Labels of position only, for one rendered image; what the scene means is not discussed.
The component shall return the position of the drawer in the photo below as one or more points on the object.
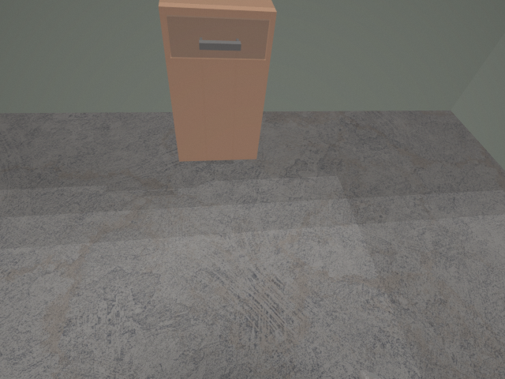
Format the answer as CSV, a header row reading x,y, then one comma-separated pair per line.
x,y
185,33

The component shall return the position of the cabinet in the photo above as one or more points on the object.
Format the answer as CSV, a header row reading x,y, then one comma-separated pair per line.
x,y
217,103

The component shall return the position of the handle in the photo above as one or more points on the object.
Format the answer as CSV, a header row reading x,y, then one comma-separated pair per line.
x,y
220,45

